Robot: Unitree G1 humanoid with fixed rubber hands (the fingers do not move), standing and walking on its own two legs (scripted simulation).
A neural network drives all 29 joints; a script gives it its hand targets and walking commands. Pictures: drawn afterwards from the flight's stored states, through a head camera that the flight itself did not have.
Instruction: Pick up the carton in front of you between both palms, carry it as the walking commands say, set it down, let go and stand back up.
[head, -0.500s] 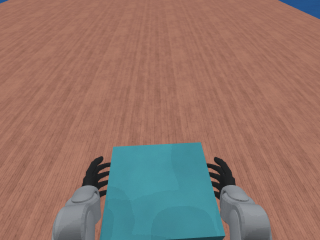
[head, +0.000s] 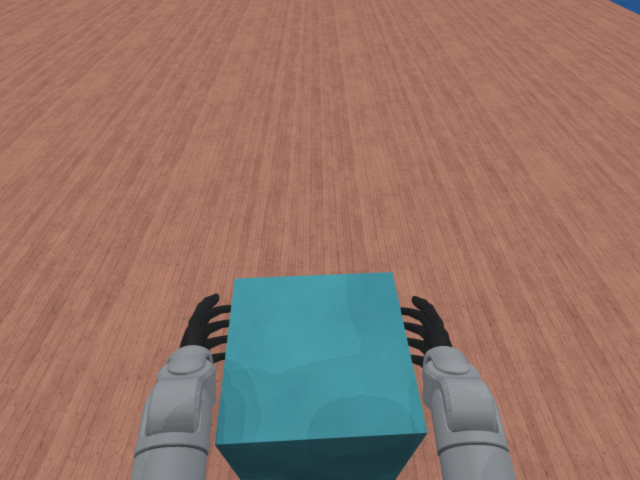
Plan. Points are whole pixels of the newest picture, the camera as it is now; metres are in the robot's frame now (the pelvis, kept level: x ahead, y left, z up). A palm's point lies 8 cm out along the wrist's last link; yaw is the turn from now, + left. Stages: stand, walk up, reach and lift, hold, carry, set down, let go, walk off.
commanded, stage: carry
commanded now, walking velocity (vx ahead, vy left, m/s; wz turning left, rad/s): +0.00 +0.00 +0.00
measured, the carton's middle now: (318, 386) +0.28 +0.00 -0.05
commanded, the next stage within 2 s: hold in 0.22 s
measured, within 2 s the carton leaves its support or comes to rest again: neither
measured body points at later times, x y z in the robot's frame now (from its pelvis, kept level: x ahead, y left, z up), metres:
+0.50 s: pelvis -0.02 +0.00 +0.01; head -0.04 +0.00 +0.46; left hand +0.27 +0.16 +0.04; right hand +0.28 -0.15 +0.04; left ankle +0.00 +0.11 -0.74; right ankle -0.03 -0.12 -0.74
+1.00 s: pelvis -0.07 +0.00 +0.00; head -0.14 +0.01 +0.44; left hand +0.25 +0.14 +0.05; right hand +0.24 -0.16 +0.05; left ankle +0.00 +0.10 -0.74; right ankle -0.03 -0.12 -0.74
